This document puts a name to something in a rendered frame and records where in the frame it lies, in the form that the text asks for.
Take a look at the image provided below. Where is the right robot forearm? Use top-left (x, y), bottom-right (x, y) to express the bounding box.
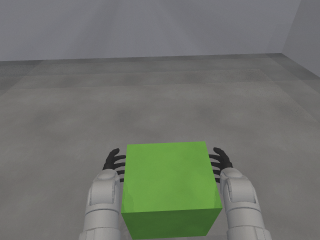
top-left (220, 167), bottom-right (272, 240)

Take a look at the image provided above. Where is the carton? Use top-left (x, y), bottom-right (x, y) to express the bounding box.
top-left (121, 141), bottom-right (223, 240)

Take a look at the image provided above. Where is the right robot hand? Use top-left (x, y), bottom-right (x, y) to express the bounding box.
top-left (209, 147), bottom-right (233, 183)

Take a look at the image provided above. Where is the left robot hand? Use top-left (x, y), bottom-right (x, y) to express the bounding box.
top-left (102, 148), bottom-right (126, 182)

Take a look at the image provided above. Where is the left robot forearm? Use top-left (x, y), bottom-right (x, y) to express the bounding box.
top-left (78, 169), bottom-right (121, 240)

